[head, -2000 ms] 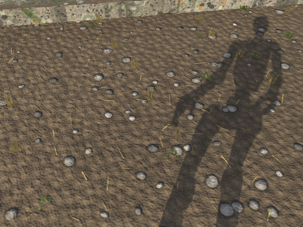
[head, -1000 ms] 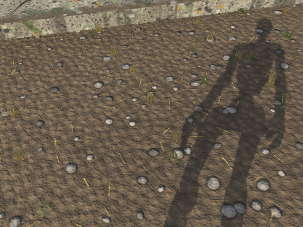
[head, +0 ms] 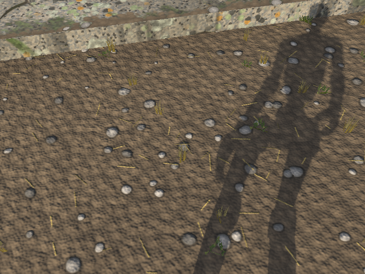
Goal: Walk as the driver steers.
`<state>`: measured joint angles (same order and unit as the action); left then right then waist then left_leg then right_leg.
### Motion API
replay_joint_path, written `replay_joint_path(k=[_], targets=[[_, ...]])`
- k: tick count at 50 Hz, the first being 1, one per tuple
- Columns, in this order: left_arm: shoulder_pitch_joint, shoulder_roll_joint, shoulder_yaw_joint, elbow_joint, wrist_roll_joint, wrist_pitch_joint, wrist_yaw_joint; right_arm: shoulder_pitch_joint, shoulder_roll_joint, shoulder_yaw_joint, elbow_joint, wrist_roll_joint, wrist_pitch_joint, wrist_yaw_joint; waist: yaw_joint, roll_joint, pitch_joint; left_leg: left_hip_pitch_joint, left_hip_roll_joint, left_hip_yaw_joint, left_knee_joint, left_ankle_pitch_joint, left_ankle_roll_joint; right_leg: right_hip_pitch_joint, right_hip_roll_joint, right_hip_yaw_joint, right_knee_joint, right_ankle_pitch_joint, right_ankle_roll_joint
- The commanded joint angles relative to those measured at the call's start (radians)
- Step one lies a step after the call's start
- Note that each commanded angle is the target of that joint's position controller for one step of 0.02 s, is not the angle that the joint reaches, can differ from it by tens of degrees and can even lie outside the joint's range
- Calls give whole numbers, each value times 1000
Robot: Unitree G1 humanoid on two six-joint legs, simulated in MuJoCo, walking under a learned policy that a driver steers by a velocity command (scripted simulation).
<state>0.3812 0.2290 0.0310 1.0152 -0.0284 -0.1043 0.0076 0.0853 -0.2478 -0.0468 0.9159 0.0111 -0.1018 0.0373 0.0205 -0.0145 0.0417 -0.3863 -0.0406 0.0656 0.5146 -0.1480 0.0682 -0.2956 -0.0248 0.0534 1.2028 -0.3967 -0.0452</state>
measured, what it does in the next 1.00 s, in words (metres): walks ahead: right foot, then left foot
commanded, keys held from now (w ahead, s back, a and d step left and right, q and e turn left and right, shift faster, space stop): w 0.66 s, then w+e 0.34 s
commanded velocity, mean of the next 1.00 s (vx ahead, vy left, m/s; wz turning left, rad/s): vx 0.50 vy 0.00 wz -0.10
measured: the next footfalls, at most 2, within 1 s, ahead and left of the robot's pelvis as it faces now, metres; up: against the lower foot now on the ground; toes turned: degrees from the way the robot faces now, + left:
right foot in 0.42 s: +0.43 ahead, -0.15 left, +0.00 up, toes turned -2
left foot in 0.96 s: +0.74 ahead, +0.08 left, +0.00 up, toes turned -6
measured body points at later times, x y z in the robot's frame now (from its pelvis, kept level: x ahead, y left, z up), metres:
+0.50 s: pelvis +0.30 -0.06 +0.00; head +0.33 -0.07 +0.44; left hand +0.47 +0.19 -0.11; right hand +0.27 -0.33 -0.15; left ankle +0.12 +0.08 -0.66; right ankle +0.39 -0.15 -0.73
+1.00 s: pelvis +0.58 -0.02 -0.01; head +0.61 -0.02 +0.44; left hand +0.56 +0.25 -0.15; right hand +0.77 -0.28 -0.09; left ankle +0.70 +0.08 -0.73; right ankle +0.40 -0.15 -0.71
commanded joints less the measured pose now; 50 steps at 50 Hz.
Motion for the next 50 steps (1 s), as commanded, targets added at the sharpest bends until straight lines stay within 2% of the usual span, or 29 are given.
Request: replay_joint_path(k=[1,3,6,8,11,14,16,18,19,20,21,22,23,24,25,26,27,28,29,31,33,35,39,43,46,47,48,49,50], targets=[[24,83,32,-67,2,-8,10,44,-64,-8,-10,-22,-18,8,1,74,-64,192,265,-343,-350,-10,159,-246,-120,40,48,131,-21],[30,56,34,-72,4,14,14,72,-67,-6,13,-14,-21,4,20,90,-33,123,244,-274,-396,6,172,-234,-133,22,-16,134,-11],[-106,83,44,-130,20,21,19,134,-117,-15,36,-15,-21,-20,3,65,22,126,249,-238,-437,35,189,-358,-151,10,-165,261,28],[-191,80,44,-158,25,16,13,176,-128,-16,44,-14,-15,-34,-19,52,28,169,239,-208,-437,77,175,-402,-146,2,-304,380,40],[-313,58,32,-190,20,6,-2,236,-144,-17,54,-3,-8,-44,-60,51,31,202,210,-146,-432,115,143,-354,-102,-41,-511,511,43],[-408,57,23,-220,11,3,-19,308,-153,-20,79,6,3,-47,-95,49,47,294,235,-139,-403,109,138,-353,-78,-53,-612,515,42],[-450,66,22,-245,8,-2,-33,339,-156,-24,93,8,15,-48,-100,50,56,384,272,-148,-361,132,131,-380,-71,-44,-657,461,25],[-445,88,26,-258,6,-7,-44,339,-168,-31,97,9,27,-51,-79,64,43,451,303,-159,-307,208,115,-353,-57,-47,-690,379,-1],[-409,106,33,-253,6,-10,-46,326,-176,-35,93,8,33,-51,-53,80,19,466,305,-154,-261,316,104,-288,-38,-62,-700,339,-15],[-324,134,48,-233,6,-12,-45,302,-181,-36,86,6,39,-51,1,93,-36,462,283,-130,-156,495,87,-158,-4,-92,-715,321,-37],[-149,185,75,-180,7,-12,-39,292,-157,-26,76,-1,44,-50,79,83,-144,398,227,-88,46,582,59,81,13,-102,-713,336,-71],[46,268,97,-142,20,-9,-30,310,-117,-7,48,-22,42,-50,131,-34,-311,181,159,-36,378,313,23,406,-182,124,-682,350,-140],[93,317,106,-113,23,-4,-39,441,24,31,53,-11,18,-36,54,-314,-436,-208,-31,-73,696,-370,-33,717,-380,615,-827,127,-296],[69,209,76,-126,19,-6,-40,367,-97,5,59,15,-7,-33,89,-192,-388,-318,19,-200,807,-418,-13,686,-353,653,-896,40,-255],[-25,170,62,-145,18,-8,-35,263,-150,-10,26,37,-23,-31,75,-142,-241,-375,69,-178,815,-326,4,552,-324,495,-909,109,-210],[-110,153,54,-164,24,-9,-35,212,-144,-10,16,33,-27,-38,44,-50,-167,-336,122,-150,775,-232,2,403,-290,377,-934,238,-193],[-156,129,48,-169,31,-10,-37,188,-135,-17,14,17,-22,-43,17,-21,-111,-297,153,-142,714,-177,-5,286,-256,291,-964,329,-186],[-170,108,42,-165,40,-13,-39,207,-117,-19,16,11,-10,-43,-15,-42,-101,-234,179,-149,676,-140,-7,219,-229,234,-993,368,-177],[-167,99,40,-157,39,-15,-42,223,-93,-18,21,10,3,-43,-29,-49,-93,-205,185,-145,645,-126,-12,186,-213,201,-1020,384,-181],[-138,119,45,-137,32,-19,-38,214,-71,-18,16,7,21,-46,-42,-44,-62,-221,194,-131,582,-98,-27,149,-204,143,-1056,437,-193],[-107,145,52,-122,32,-17,-26,140,-76,-21,-11,-2,27,-48,-31,-29,-29,-292,200,-125,483,-13,-48,156,-204,109,-1081,466,-198],[-70,145,51,-108,26,-8,-15,53,-73,-22,-44,-12,22,-47,-12,-25,-9,-318,191,-117,351,93,-63,162,-184,90,-1089,470,-188],[-7,165,56,-88,14,3,-2,-96,-58,-14,-84,-4,7,-36,29,-35,19,-246,129,-87,104,245,-79,157,-145,57,-1084,415,-159],[43,166,63,-65,3,18,7,-184,-74,-12,-121,6,-9,-18,42,-55,37,-219,107,-111,-5,222,-71,236,-185,108,-1015,390,-149],[17,185,75,-73,4,33,15,-123,-125,-30,-117,9,-25,-12,-12,-85,-1,-88,87,-109,-47,124,-48,269,-210,154,-923,451,-123],[-1,178,73,-82,5,37,15,-31,-151,-45,-92,7,-28,-16,-62,-86,-51,44,69,-90,-68,95,-29,254,-177,139,-828,552,-103],[-15,144,61,-101,15,38,13,135,-199,-67,-52,-2,-31,-24,-131,-62,-174,294,116,-123,-35,94,10,163,-113,101,-621,548,-73],[25,73,40,-132,40,35,12,292,-281,-86,-36,-12,-27,-31,-153,110,-347,622,331,-354,-2,61,79,-75,-1,27,-285,233,-27],[130,-1,20,-152,4,17,8,313,-299,-87,-26,-16,-16,-24,-97,397,-442,812,489,-786,-177,-178,194,-381,93,31,-22,-222,6]])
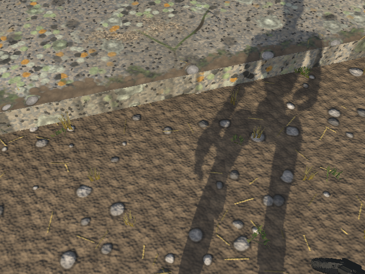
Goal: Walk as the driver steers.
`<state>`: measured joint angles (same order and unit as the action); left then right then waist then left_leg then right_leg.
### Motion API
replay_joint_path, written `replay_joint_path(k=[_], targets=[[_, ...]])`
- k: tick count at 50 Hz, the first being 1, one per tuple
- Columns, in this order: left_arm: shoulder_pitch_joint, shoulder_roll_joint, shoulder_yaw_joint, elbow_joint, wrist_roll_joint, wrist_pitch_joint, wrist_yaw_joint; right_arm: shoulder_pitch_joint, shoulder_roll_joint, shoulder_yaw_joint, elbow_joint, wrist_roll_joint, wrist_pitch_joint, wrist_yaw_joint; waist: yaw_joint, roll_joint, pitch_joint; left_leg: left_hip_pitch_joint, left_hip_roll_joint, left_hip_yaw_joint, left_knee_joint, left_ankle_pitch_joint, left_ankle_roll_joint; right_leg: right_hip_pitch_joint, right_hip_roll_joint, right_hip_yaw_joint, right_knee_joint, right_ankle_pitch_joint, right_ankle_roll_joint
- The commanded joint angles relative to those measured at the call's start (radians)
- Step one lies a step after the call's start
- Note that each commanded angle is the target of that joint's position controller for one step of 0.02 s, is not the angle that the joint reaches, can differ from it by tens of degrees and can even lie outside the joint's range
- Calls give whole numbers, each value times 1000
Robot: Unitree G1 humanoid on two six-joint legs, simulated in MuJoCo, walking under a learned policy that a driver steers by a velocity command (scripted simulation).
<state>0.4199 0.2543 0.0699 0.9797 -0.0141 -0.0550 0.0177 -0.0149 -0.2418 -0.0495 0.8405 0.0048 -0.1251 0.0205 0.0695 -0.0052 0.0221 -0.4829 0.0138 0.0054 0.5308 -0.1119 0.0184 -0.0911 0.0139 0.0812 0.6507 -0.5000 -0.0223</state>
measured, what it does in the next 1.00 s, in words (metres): walks ahead, turning right: right foot, then left foot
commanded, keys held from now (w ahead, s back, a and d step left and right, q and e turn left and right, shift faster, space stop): w+e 1.00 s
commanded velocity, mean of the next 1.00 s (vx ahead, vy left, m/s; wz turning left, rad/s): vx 0.50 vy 0.00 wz -0.56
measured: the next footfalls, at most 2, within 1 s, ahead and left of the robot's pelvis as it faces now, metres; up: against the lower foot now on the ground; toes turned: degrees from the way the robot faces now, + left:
right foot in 0.50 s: +0.38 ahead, -0.18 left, +0.00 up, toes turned -22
left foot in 1.00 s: +0.73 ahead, -0.14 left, +0.00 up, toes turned -39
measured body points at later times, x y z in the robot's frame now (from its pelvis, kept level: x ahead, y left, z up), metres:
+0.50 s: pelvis +0.25 -0.05 +0.00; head +0.28 -0.07 +0.44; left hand +0.53 +0.12 -0.09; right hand +0.17 -0.33 -0.14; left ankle +0.11 +0.12 -0.72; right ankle +0.34 -0.17 -0.72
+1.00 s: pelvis +0.52 -0.14 +0.00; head +0.54 -0.16 +0.45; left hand +0.71 +0.10 -0.11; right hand +0.59 -0.47 -0.07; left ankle +0.70 -0.11 -0.73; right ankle +0.35 -0.17 -0.72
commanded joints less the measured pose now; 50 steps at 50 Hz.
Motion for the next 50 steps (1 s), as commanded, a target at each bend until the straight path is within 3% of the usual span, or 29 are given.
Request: replay_joint_path(k=[1,2,3,4,5,7,10,15,19,21,23,24,25,26,27,28,29,30,31,32,34,36,41,45,48,49,50], targets=[[30,98,10,-104,-36,-36,1,362,-193,-56,31,-6,6,-7,-161,241,-309,807,391,-683,-243,-348,204,-667,-16,75,643,-78,-25],[-53,137,22,-127,-39,-34,3,289,-141,-41,18,1,5,-10,-156,157,-179,661,363,-518,-256,-317,158,-694,-59,48,644,22,-34],[-79,124,24,-129,-28,-27,7,224,-120,-32,12,-4,5,-8,-123,85,-111,521,325,-404,-282,-209,143,-645,-103,33,618,106,-30],[-84,104,30,-134,-18,-20,7,186,-102,-29,16,-12,5,-8,-95,98,-70,426,294,-318,-311,-138,138,-601,-133,37,569,162,-27],[-71,83,31,-136,-18,-9,3,169,-93,-27,22,-19,4,-9,-73,123,-53,365,269,-242,-341,-97,132,-549,-157,36,543,193,-26],[-82,52,30,-152,-22,11,-2,171,-101,-34,35,-18,-2,-13,-62,115,-29,324,258,-148,-383,-20,147,-545,-169,19,516,231,-20],[-146,55,32,-192,-12,24,-4,198,-134,-47,52,-19,-4,-25,-64,68,0,340,267,-54,-409,79,166,-619,-173,31,423,339,-4],[-294,40,17,-247,-7,14,-36,233,-171,-56,57,-13,12,-39,-109,47,37,391,246,101,-417,145,143,-606,-153,-43,159,529,-1],[-414,37,7,-309,-8,15,-61,302,-200,-66,71,3,36,-41,-148,42,76,511,280,156,-379,185,129,-626,-133,-103,39,484,-24],[-426,53,11,-334,-10,18,-72,307,-216,-72,73,13,51,-40,-134,58,72,567,296,183,-317,320,112,-597,-106,-137,6,401,-50],[-359,92,31,-337,-9,23,-75,286,-247,-81,62,21,64,-43,-77,97,5,588,294,216,-162,663,91,-455,-36,-196,0,300,-90],[-243,128,53,-312,-13,24,-74,270,-255,-82,56,25,73,-45,-6,97,-58,565,273,238,5,780,74,-302,14,-222,-36,299,-120],[-69,193,90,-263,-14,28,-60,267,-240,-75,50,23,75,-47,79,63,-149,439,231,258,241,705,35,-29,50,-202,-97,362,-160],[31,295,115,-240,-17,37,-37,297,-144,-44,21,-24,65,-42,67,-150,-221,128,158,253,581,61,-14,253,-163,128,-102,415,-228],[-17,345,110,-279,-11,18,-45,339,-71,-15,-38,-15,24,-28,-21,-278,-371,-220,-44,39,858,-506,-51,494,-358,724,-299,173,-433],[1,247,81,-281,-3,4,-55,197,-168,-35,-55,30,-12,-16,54,-110,-334,-335,3,-90,899,-444,-25,476,-351,693,-381,170,-374],[-36,207,69,-276,0,-9,-55,151,-173,-36,-74,47,-27,-12,35,-91,-210,-375,42,-78,844,-351,2,367,-319,543,-373,243,-333],[-111,176,59,-289,-3,-15,-54,161,-163,-36,-55,27,-30,-21,-16,2,-141,-309,89,-84,758,-273,4,210,-272,422,-370,346,-298],[-174,144,48,-303,1,-16,-50,177,-175,-45,-44,6,-22,-26,-54,-2,-104,-230,117,-87,672,-230,-4,85,-235,333,-379,439,-276],[-202,132,41,-318,11,-16,-44,197,-177,-50,-41,2,-7,-24,-81,-24,-91,-166,131,-91,637,-202,-11,6,-212,296,-401,485,-268],[-194,148,44,-318,6,-21,-34,197,-153,-49,-50,-11,16,-24,-95,-19,-78,-132,121,-74,555,-164,-41,-68,-190,248,-427,566,-276],[-159,174,51,-309,2,-24,-19,135,-131,-43,-76,-21,26,-28,-83,-18,-51,-156,102,-62,438,-72,-70,-100,-169,204,-441,599,-272],[-92,181,54,-289,-5,-13,-3,-38,-97,-24,-133,-9,17,-14,-17,-71,-9,-86,27,-51,81,204,-77,-144,-110,159,-428,457,-203],[-42,174,54,-266,-12,-5,0,-90,-130,-29,-169,3,2,3,0,-87,-4,-52,4,-78,-23,190,-54,-69,-148,245,-349,408,-187],[-53,176,56,-269,-8,8,9,-32,-163,-42,-164,6,-14,10,-37,-129,-18,30,-9,-75,-58,58,-21,-14,-170,320,-258,457,-168],[-70,163,51,-278,-8,12,9,49,-179,-53,-143,3,-20,6,-82,-136,-50,141,-19,-53,-96,53,1,-24,-139,316,-193,512,-148],[-83,120,34,-292,-2,10,5,169,-215,-68,-123,-12,-26,0,-140,-109,-149,352,49,-100,-81,56,46,-85,-82,270,-23,528,-114]])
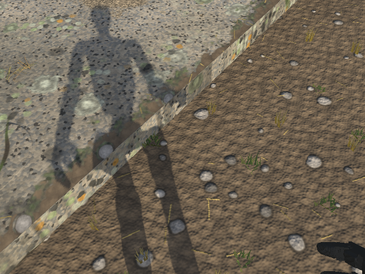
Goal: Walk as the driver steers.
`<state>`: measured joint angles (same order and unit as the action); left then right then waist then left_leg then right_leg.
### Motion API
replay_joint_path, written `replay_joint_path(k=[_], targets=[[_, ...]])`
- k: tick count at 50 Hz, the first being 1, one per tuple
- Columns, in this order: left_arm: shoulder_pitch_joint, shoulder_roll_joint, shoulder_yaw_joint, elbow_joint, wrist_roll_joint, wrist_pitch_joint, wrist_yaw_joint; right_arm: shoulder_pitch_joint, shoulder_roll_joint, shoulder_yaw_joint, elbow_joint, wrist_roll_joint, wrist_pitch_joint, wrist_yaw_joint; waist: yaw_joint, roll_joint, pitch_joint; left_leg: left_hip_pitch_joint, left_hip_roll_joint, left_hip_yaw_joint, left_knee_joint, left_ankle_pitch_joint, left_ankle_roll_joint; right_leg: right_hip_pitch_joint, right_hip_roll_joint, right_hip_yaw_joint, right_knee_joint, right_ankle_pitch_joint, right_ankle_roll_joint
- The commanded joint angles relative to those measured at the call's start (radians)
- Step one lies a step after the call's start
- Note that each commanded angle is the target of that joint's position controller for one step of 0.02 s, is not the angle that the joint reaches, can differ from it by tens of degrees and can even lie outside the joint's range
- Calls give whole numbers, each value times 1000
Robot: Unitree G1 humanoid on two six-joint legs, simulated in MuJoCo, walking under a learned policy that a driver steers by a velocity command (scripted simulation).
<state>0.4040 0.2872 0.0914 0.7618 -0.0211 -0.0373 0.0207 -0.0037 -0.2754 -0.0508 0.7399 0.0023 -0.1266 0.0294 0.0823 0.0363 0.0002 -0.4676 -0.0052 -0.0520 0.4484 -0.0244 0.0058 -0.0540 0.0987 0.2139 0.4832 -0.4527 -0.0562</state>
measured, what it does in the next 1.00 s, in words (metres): walks ahead, turning left: right foot, then left foot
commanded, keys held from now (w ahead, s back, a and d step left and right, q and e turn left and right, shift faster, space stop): w+e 0.04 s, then w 0.02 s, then w+q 0.94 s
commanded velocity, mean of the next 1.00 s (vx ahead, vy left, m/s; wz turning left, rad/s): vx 0.50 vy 0.00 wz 0.26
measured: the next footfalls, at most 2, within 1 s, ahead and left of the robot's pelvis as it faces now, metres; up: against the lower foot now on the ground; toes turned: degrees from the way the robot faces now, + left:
right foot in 0.46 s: +0.38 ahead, -0.14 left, +0.00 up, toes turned +4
left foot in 0.96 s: +0.61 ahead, +0.18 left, +0.00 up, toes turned +23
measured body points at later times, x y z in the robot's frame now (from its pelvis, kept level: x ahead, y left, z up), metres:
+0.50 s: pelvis +0.26 -0.02 +0.00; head +0.28 -0.03 +0.45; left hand +0.49 +0.21 -0.05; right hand +0.25 -0.31 -0.13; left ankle +0.13 +0.12 -0.71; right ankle +0.34 -0.13 -0.73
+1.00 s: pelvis +0.50 +0.06 -0.01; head +0.53 +0.08 +0.43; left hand +0.41 +0.33 -0.14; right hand +0.78 -0.10 -0.09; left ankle +0.57 +0.16 -0.73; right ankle +0.36 -0.14 -0.68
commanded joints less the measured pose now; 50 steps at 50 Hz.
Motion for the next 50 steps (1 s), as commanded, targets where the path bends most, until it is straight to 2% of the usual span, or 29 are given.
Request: replay_joint_path(k=[1,2,3,4,5,7,9,12,14,19,22,23,24,25,26,27,28,29,31,34,39,43,44,45,46,47,48,49,50], targets=[[-48,35,-9,-98,29,-9,2,324,-243,-80,-9,-16,-19,-18,-201,-4,-286,614,252,-242,20,-77,113,-279,-82,30,444,238,-35],[108,6,-18,-125,-17,-21,0,367,-294,-92,29,-21,-6,-8,-108,375,-354,849,442,-746,-114,-331,270,-641,4,-37,728,-175,16],[80,117,-1,-83,-27,-19,4,325,-177,-66,4,1,-3,-4,-138,201,-249,775,412,-734,-158,-523,239,-734,-75,0,834,-111,28],[-26,149,7,-88,-14,-16,2,294,-118,-50,5,4,4,-5,-164,98,-131,644,357,-557,-168,-492,197,-738,-101,-28,831,-13,30],[-83,128,3,-99,-1,-15,3,255,-110,-41,6,-7,11,-2,-143,22,-64,512,309,-447,-182,-371,185,-696,-128,-59,802,47,30],[-124,95,1,-121,13,-25,-7,222,-93,-30,18,-18,16,-2,-97,40,-3,359,242,-323,-223,-196,198,-628,-177,-84,699,106,24],[-117,61,-8,-124,15,-30,-12,231,-95,-29,26,-4,13,-3,-80,64,-13,329,219,-273,-249,-83,225,-596,-190,-125,604,111,34],[-218,29,-27,-161,28,-44,-15,256,-150,-44,35,15,19,-13,-99,45,-6,307,208,-212,-275,10,241,-581,-191,-158,387,202,60],[-286,18,-36,-172,22,-52,-22,277,-172,-50,40,20,29,-20,-118,42,-1,274,182,-164,-274,17,221,-512,-166,-173,237,315,73],[-395,56,-28,-201,4,-70,-41,372,-180,-51,63,32,53,-26,-148,64,4,295,199,-201,-214,-40,186,-390,-112,-172,48,410,79],[-288,103,-1,-171,6,-80,-37,369,-165,-45,59,29,65,-33,-69,70,-38,262,171,-216,-92,-57,132,-161,-107,-183,-50,388,35],[-175,144,17,-153,19,-81,-27,355,-123,-31,47,19,61,-32,-9,45,-107,187,113,-175,73,-54,95,18,-179,-125,-45,372,-3],[-3,221,36,-134,33,-74,-15,351,-45,-5,13,-9,55,-33,53,-128,-253,13,29,-76,405,-315,45,270,-393,80,-29,372,-65],[24,259,44,-112,41,-61,-25,453,-29,2,-22,28,40,-34,-6,-408,-313,-264,-27,-33,654,-591,23,394,-550,476,-151,120,-195],[-14,168,23,-116,28,-62,-29,418,-129,-23,3,44,43,-38,8,-252,-200,-342,33,-83,774,-526,18,305,-509,448,-193,-21,-180],[-59,117,7,-118,20,-64,-29,351,-154,-34,-8,42,49,-35,5,-194,-102,-361,58,-74,790,-433,20,208,-468,295,-203,22,-147],[-118,88,-5,-119,25,-65,-32,334,-137,-34,-4,35,57,-35,-26,-142,-60,-321,88,-62,776,-361,11,114,-422,191,-229,126,-129],[-161,65,-11,-113,29,-66,-34,315,-126,-37,-11,26,66,-33,-48,-143,-16,-302,109,-61,740,-316,4,43,-391,111,-257,211,-127],[-197,64,-7,-99,33,-76,-33,309,-89,-34,-22,28,84,-24,-79,-158,12,-241,135,-52,710,-257,-8,-48,-367,-6,-308,333,-123],[-191,92,7,-72,33,-85,-26,263,-68,-29,-55,20,97,-19,-87,-113,23,-269,140,-52,630,-171,-28,-52,-371,-120,-337,473,-139],[-162,144,22,-35,26,-72,-13,118,-45,-12,-105,18,90,11,-39,-85,53,-213,121,14,343,40,-15,-29,-350,-288,-347,514,-111],[-114,182,35,-2,3,-53,-11,20,-63,-13,-158,20,91,29,-14,-84,84,-204,101,66,226,-17,28,72,-383,-346,-309,554,-84],[-57,134,11,31,60,-48,-17,16,-71,-11,-161,-77,116,50,-26,-96,91,-130,69,149,172,-48,53,67,-363,-401,-274,595,-44],[-36,143,11,39,57,-46,-16,21,-76,-18,-160,-81,123,53,-19,-129,74,-54,24,181,174,-107,74,63,-357,-414,-206,749,-33],[-34,179,16,41,52,-40,-16,76,-92,-28,-149,-76,124,45,-55,-145,34,25,-21,188,173,-196,100,78,-357,-428,-84,935,-26],[-46,201,17,36,46,-31,-16,216,-113,-41,-110,-73,117,33,-129,-128,-41,169,-73,192,133,-223,127,63,-347,-448,116,1028,-18],[-44,183,8,23,51,-26,-17,405,-157,-62,-53,-77,109,16,-214,-71,-157,407,-64,135,96,-215,162,-57,-322,-465,394,889,11],[11,51,-26,-39,48,-24,-31,433,-293,-91,-60,-71,105,3,-165,169,-273,696,242,-319,44,-312,261,-413,-220,-456,733,190,67],[-45,103,-16,-78,61,-25,-38,432,-341,-104,-95,-27,112,1,-192,166,-383,780,367,-757,-131,-228,359,-598,-84,-261,908,-135,97]])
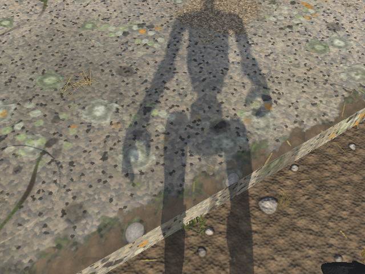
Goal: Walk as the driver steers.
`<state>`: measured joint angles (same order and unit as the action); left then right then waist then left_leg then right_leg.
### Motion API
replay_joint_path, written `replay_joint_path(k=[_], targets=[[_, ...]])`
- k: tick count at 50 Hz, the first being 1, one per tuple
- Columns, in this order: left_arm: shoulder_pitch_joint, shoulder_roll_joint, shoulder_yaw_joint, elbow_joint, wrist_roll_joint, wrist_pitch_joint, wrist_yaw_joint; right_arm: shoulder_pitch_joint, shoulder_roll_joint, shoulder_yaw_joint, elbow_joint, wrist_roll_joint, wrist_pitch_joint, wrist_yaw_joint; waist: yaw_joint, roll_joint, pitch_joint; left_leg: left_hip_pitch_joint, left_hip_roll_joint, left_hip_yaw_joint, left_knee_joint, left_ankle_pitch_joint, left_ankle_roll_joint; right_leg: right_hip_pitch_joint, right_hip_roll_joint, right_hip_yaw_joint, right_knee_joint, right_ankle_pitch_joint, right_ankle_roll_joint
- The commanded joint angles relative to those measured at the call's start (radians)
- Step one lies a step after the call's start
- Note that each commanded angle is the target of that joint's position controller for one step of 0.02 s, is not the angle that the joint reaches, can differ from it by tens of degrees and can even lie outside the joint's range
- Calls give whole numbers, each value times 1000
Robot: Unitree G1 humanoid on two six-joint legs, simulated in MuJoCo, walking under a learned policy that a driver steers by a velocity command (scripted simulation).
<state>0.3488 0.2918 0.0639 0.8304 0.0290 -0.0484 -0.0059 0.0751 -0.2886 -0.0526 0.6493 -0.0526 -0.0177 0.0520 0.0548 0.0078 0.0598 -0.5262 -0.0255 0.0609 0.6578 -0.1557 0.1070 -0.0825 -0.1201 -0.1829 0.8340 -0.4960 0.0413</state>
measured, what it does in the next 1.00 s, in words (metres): walks ahead, turning left: right foot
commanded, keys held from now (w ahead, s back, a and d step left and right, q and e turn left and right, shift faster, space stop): w+q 0.40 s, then w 0.60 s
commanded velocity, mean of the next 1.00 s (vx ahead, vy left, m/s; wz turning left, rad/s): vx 0.50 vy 0.00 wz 0.36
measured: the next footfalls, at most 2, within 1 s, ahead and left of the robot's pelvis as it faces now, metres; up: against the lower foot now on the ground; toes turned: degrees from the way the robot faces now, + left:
right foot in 0.46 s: +0.40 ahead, -0.08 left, +0.00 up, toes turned +16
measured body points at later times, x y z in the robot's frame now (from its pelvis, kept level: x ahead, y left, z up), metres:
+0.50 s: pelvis +0.26 -0.02 +0.02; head +0.29 -0.02 +0.47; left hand +0.39 +0.27 -0.06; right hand +0.37 -0.29 -0.11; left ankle +0.11 +0.06 -0.68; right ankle +0.37 -0.09 -0.71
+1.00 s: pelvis +0.47 +0.09 +0.03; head +0.52 +0.11 +0.48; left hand +0.28 +0.26 -0.10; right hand +0.80 +0.05 +0.00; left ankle +0.59 +0.25 -0.53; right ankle +0.37 -0.09 -0.71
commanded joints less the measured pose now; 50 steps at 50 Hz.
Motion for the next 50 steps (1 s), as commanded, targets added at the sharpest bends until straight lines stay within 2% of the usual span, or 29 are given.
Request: replay_joint_path(k=[1,2,3,5,8,13,17,20,22,23,24,25,26,27,28,30,33,36,37,38,40,42,43,45,46,47,48,49,50], targets=[[-105,131,18,-168,8,-13,-14,326,-301,-97,17,35,11,-25,-171,70,-317,787,340,-708,-357,-79,224,-660,74,225,566,10,-17],[-111,108,5,-165,0,-21,-15,280,-240,-81,29,40,11,-30,-134,44,-183,638,308,-571,-357,-20,203,-650,31,212,484,105,-25],[-100,98,1,-148,7,-22,-11,234,-182,-63,30,42,8,-32,-91,13,-110,510,246,-474,-374,68,161,-583,-2,215,381,150,-29],[-39,99,-2,-125,29,4,-7,183,-137,-45,28,50,-3,-35,-34,41,-106,379,184,-371,-393,223,143,-447,-13,217,305,163,-15],[-51,75,-8,-128,26,22,-10,212,-158,-51,50,47,-25,-30,-28,33,-110,332,156,-342,-419,257,164,-432,3,198,221,194,7],[-242,59,-19,-181,17,18,-14,291,-158,-55,83,43,-24,-33,-97,58,-27,360,137,-378,-464,61,149,-525,20,207,-20,369,26],[-328,54,-28,-212,8,3,-15,332,-169,-59,95,32,-26,-40,-124,61,-34,396,129,-390,-384,206,119,-455,77,198,-178,405,21],[-269,89,-19,-210,3,-9,-5,285,-180,-61,78,29,-25,-47,-78,74,-62,365,135,-440,-288,304,67,-285,112,205,-264,345,-8],[-109,110,-7,-162,15,-30,11,260,-158,-51,77,38,-32,-46,5,26,-123,330,74,-405,-104,363,21,-57,115,190,-395,363,-47],[0,172,6,-157,36,-42,25,259,-89,-27,58,49,-44,-43,52,-90,-224,261,10,-323,129,236,-15,107,-70,374,-464,249,-95],[32,285,34,-148,38,-27,28,357,-33,-13,29,67,-44,-47,6,-338,-288,1,-149,-184,336,-293,-53,281,-283,776,-574,196,-208],[-1,216,29,-138,21,-12,18,379,-102,-18,74,29,-25,-58,-27,-192,-217,-74,-73,-192,454,-357,-49,198,-289,858,-587,63,-230],[-43,132,8,-149,14,-7,9,339,-105,-21,88,19,-18,-52,-28,-93,-137,-77,-47,-200,513,-289,-50,118,-239,759,-594,26,-222],[-88,84,-7,-149,10,-8,4,297,-93,-17,84,18,-17,-43,-38,-56,-89,-70,-19,-192,502,-231,-55,51,-191,638,-609,101,-207],[-99,64,-15,-141,8,-14,5,260,-82,-14,75,16,-14,-35,-42,-87,-59,-63,3,-178,475,-199,-60,11,-148,535,-625,223,-193],[-71,67,-15,-112,7,-34,2,256,-61,-6,80,7,-4,-28,-48,-132,-72,-30,-9,-141,522,-167,-81,-11,-102,418,-611,506,-192],[-32,77,-10,-84,-3,-54,-7,222,-57,-3,71,6,2,-23,-58,-109,-98,-81,-9,-131,555,-152,-95,16,-106,346,-588,709,-227],[20,82,-9,-51,0,-50,-3,135,-24,12,38,0,10,-20,-40,-155,-87,-169,16,-67,620,-178,-103,31,-116,325,-616,635,-268],[42,76,-10,-39,2,-46,0,87,-24,15,16,-1,11,-21,-32,-132,-60,-226,39,-60,624,-179,-101,39,-125,336,-634,572,-279],[108,80,-10,-11,9,-42,5,22,-7,18,-3,-3,12,-29,0,-146,-46,-367,33,-36,820,-248,-89,113,-163,396,-634,563,-318],[235,105,1,41,12,-44,15,-96,1,15,-74,3,13,-60,34,-117,-7,-773,44,-118,1204,-422,-56,312,-259,498,-648,424,-371],[290,87,-4,88,21,-56,20,-217,59,44,-145,16,2,-83,32,-54,45,-1040,51,-169,1402,-523,-7,376,-278,479,-654,295,-325],[288,65,-13,104,22,-63,18,-260,82,59,-177,26,-4,-85,17,-41,58,-1062,56,-155,1398,-531,9,329,-253,427,-682,235,-284],[247,20,-35,143,6,-60,18,-338,121,96,-249,30,-6,-74,-28,-30,100,-935,99,-58,1177,-504,14,112,-146,284,-768,178,-199],[253,12,-40,162,6,-52,26,-369,135,107,-282,29,-1,-62,-20,-63,97,-856,105,18,1120,-478,4,37,-121,256,-833,236,-209],[206,28,-39,147,-12,-41,35,-302,130,118,-284,25,12,-40,-60,-30,55,-565,142,34,873,-350,12,-99,-99,184,-913,385,-211],[160,33,-39,137,-30,-34,33,-260,142,122,-268,34,24,-31,-71,-23,17,-287,120,62,690,-240,21,-215,-69,127,-955,511,-207],[112,85,-33,103,-39,-37,22,-156,132,109,-219,36,26,-30,-98,-56,-62,-48,68,110,655,-201,33,-245,-75,92,-899,907,-220],[112,158,-16,99,-46,-44,11,-39,85,83,-172,36,29,-36,-147,-120,-150,63,8,140,638,-240,36,-151,-98,72,-757,1407,-225]])
Keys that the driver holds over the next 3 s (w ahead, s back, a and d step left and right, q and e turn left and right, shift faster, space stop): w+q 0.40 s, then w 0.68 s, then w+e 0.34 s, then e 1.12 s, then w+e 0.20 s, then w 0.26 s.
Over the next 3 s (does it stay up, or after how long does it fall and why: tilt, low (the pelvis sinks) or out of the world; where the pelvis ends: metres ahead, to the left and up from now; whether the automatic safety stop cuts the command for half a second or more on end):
stays up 0.94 0.33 0.16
